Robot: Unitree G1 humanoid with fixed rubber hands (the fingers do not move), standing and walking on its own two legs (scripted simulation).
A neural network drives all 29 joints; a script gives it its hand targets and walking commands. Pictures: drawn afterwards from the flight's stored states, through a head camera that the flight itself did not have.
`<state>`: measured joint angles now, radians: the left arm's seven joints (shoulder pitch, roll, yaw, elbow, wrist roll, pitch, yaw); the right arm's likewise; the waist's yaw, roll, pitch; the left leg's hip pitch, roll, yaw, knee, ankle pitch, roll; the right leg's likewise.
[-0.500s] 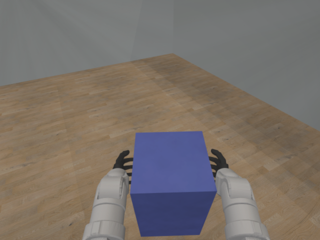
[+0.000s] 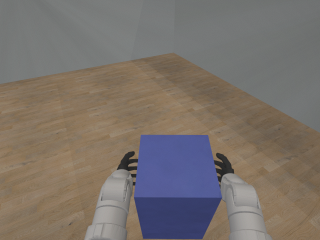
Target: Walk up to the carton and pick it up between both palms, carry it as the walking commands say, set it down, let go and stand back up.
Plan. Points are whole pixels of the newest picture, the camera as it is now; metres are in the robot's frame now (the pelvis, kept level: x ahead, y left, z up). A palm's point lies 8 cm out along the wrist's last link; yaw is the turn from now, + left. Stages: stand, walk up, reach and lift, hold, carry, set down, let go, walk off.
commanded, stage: reach and lift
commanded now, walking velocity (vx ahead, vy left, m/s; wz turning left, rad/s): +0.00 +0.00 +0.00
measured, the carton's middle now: (173, 190) +0.30 +0.00 -0.01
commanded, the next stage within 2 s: hold in 0.54 s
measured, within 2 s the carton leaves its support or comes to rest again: neither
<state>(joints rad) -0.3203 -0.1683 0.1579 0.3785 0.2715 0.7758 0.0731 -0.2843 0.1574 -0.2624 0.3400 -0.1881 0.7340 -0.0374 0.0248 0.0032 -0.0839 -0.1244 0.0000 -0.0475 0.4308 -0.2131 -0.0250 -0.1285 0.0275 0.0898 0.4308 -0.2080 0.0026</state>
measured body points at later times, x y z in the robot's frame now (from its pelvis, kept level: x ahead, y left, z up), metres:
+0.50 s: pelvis -0.01 +0.00 +0.00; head -0.09 +0.00 +0.44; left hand +0.28 +0.14 +0.05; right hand +0.29 -0.14 +0.05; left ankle +0.02 +0.13 -0.74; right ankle +0.02 -0.13 -0.74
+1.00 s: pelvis -0.01 +0.00 +0.00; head -0.09 +0.00 +0.44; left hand +0.28 +0.14 +0.05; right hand +0.29 -0.14 +0.05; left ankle +0.02 +0.13 -0.74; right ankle +0.02 -0.13 -0.74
